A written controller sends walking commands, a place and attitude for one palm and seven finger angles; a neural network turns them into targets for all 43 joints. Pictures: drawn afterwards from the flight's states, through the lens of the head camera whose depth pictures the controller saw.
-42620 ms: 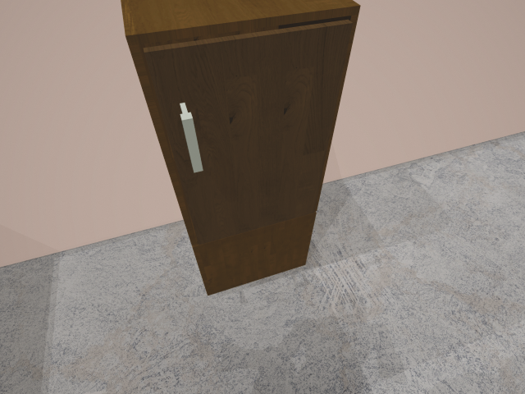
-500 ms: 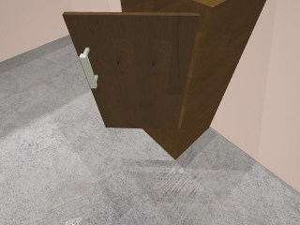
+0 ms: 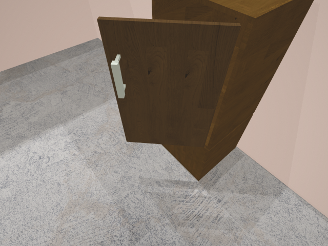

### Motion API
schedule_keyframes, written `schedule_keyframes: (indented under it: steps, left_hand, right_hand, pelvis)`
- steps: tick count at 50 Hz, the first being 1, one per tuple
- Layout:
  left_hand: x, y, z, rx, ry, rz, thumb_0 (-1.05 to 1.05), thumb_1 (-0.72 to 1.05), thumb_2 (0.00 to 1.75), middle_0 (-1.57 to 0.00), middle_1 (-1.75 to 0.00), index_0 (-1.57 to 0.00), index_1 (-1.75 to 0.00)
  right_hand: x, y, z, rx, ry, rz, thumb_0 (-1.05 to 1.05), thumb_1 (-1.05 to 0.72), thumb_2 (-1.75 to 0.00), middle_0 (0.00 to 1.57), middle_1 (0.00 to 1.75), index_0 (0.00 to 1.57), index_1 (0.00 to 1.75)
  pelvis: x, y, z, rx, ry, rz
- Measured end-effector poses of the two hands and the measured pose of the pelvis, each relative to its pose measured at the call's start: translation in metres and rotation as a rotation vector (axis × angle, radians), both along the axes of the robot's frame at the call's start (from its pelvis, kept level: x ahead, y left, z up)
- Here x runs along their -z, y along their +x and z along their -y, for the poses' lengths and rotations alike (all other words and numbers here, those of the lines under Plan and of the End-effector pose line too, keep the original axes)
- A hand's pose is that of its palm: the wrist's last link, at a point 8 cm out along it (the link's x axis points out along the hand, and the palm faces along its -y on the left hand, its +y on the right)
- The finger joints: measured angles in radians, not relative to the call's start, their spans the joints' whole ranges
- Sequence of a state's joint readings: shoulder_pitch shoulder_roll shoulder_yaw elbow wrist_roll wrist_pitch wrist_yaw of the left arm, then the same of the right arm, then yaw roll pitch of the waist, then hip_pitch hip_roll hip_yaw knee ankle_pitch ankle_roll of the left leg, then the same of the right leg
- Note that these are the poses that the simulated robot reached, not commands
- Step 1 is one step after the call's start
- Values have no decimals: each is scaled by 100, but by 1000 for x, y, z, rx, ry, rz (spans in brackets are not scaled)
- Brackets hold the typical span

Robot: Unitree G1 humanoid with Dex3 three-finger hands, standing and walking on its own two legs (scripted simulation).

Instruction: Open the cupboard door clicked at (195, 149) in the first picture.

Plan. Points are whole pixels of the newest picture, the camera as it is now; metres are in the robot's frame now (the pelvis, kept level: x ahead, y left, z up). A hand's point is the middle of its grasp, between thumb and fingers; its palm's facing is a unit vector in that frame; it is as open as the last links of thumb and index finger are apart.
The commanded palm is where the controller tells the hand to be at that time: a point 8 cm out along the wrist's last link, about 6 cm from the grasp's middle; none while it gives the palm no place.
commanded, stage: come to a stop and stand still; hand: left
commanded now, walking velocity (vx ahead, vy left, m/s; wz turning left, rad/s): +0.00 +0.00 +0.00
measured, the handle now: (119, 77) +0.59 +0.20 +0.07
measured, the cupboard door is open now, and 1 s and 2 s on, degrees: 45 45 45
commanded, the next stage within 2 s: look again from close up in 0.12 s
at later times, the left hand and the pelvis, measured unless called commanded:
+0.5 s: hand out of the picture +0.05 +0.19 -0.16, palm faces -0.02 -0.97 -0.25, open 7.3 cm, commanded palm none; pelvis +0.01 -0.01 +0.01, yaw -1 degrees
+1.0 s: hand (100, 211) +0.20 +0.17 -0.02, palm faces +0.28 -0.95 -0.13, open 7.5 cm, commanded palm +0.12 +0.22 -0.05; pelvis +0.00 -0.05 +0.00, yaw +2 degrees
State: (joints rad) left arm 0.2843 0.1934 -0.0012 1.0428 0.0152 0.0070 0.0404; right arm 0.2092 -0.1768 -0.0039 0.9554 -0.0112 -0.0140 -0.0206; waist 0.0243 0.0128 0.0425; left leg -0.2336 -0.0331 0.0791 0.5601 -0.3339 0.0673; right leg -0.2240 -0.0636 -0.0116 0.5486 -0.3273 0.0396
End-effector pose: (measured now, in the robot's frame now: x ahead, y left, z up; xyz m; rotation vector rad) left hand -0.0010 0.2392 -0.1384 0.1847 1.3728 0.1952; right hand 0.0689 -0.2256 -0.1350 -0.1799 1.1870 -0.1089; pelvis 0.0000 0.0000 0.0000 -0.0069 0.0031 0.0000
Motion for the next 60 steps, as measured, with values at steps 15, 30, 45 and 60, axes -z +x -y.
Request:
schedule_keyframes:
  steps: [15,30,45,60]
  left_hand:
    - [-9,24,-9,39,21,29,1,91,90,-20,-30,-20,-30]
    - [-10,60,11,76,12,74,0,91,90,-21,-30,-20,-30]
    - [-52,104,24,-52,46,419,1,90,90,-21,-30,-21,-31]
    - [-111,133,11,189,-118,1342,1,66,79,-22,-46,-22,-46]
  right_hand:
    - [0,-18,13,13,-18,-72,0,-91,-90,20,29,21,30]
    - [-4,-32,45,44,-53,-135,0,-90,-90,20,29,20,30]
    - [-15,5,63,33,-58,59,1,-90,-90,20,29,21,30]
    - [-31,114,96,-142,-107,710,1,-90,-90,20,29,20,30]
  pelvis:
    - [-5,5,1,9,14,1]
    - [-8,13,21,13,18,1]
    - [-7,17,43,-2,21,-14]
    - [66,-41,70,-33,23,-208]
